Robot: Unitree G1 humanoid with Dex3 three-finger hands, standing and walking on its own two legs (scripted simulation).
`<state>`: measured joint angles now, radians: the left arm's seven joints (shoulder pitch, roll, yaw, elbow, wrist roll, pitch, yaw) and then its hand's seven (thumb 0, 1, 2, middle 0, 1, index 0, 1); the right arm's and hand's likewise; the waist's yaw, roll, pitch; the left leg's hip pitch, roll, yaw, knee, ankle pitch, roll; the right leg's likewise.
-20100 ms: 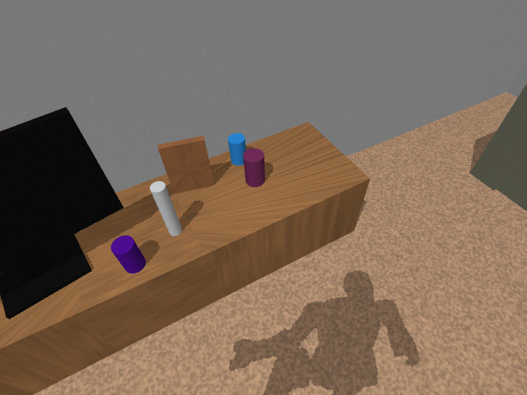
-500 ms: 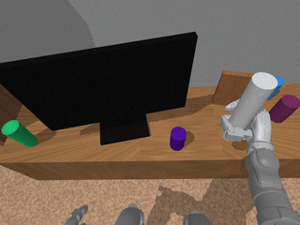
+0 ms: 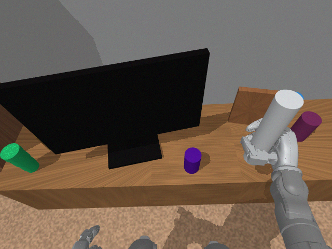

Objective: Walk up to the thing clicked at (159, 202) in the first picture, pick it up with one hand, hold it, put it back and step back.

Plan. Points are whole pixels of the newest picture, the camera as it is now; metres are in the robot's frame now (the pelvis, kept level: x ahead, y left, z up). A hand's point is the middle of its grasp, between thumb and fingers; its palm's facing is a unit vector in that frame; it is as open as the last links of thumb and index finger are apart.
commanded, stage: hold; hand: right
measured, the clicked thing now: (266, 134) +0.35 -0.19 +0.08
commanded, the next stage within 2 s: none
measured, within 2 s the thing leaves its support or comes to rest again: neither
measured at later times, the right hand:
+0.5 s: hand (258, 144) +0.34 -0.18 +0.06, palm faces +0.15 +0.99 -0.01, open 5.9 cm
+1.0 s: hand (255, 146) +0.33 -0.17 +0.06, palm faces +0.16 +0.99 +0.00, open 5.9 cm
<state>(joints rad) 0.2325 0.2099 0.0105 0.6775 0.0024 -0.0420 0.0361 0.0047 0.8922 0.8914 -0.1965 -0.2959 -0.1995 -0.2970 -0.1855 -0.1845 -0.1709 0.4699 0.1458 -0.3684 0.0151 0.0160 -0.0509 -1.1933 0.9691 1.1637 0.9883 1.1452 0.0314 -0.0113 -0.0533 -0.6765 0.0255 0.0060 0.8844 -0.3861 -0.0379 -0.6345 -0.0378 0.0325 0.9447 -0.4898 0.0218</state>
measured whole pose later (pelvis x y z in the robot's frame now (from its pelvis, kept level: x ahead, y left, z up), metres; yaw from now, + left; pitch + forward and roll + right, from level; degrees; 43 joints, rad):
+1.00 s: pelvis +0.00 +0.01 +0.01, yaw +0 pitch +7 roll +1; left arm 0.23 0.21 0.01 0.68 0.00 -0.05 0.04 0.01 0.88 0.91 -0.20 -0.30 -0.21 -0.31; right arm -0.12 -0.16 -0.15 0.40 0.15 -0.33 -0.01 0.02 -0.05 -1.19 0.97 1.16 0.99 1.14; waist 0.02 -0.01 -0.03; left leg -0.58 0.03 0.01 0.82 -0.36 -0.03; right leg -0.53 -0.04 0.03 0.87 -0.46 0.03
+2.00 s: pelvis -0.01 +0.00 +0.01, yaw +0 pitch +6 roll +1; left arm 0.23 0.21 0.01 0.69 0.00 -0.07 0.04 0.01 0.89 0.90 -0.20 -0.30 -0.21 -0.30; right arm -0.16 -0.16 -0.13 0.45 0.14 -0.35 -0.01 0.02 -0.05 -1.20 0.97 1.16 0.99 1.14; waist 0.02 -0.01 -0.04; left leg -0.57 0.03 0.00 0.81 -0.35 -0.04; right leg -0.53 -0.03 0.03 0.86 -0.45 0.02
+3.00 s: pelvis -0.02 +0.01 +0.00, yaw +0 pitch +10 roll +1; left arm 0.19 0.21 0.01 0.69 0.02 -0.09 0.03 0.00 0.89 0.91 -0.20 -0.30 -0.21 -0.30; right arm -0.27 -0.17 -0.19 0.63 0.14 -0.43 0.02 0.02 -0.05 -1.20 0.97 1.16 0.99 1.14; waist 0.04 0.02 -0.04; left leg -0.72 0.03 0.01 0.92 -0.37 -0.03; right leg -0.67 -0.03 0.04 0.96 -0.46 0.03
